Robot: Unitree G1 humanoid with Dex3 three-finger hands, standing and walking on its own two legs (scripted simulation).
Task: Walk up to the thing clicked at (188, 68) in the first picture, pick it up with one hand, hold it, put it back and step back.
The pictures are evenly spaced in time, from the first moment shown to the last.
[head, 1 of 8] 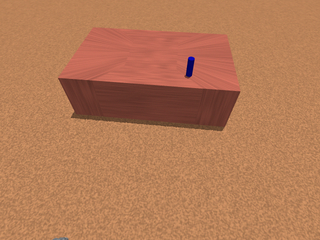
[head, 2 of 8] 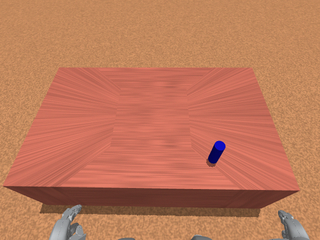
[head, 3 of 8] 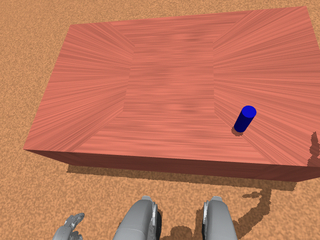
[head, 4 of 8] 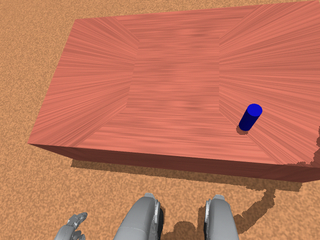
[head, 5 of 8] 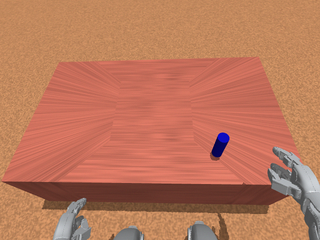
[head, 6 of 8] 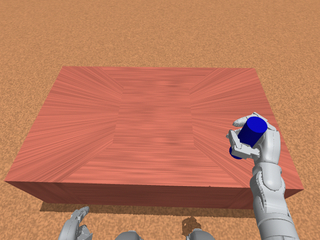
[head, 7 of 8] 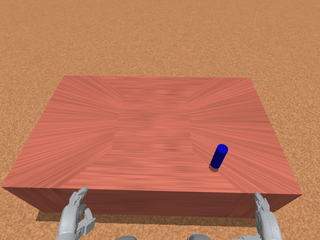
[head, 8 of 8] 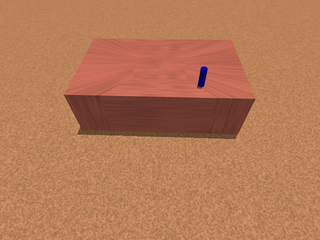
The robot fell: no
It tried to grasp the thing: yes
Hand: right
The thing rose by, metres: 0.34
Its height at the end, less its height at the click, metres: +0.00
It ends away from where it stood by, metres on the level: 0.01
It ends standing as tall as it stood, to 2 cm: yes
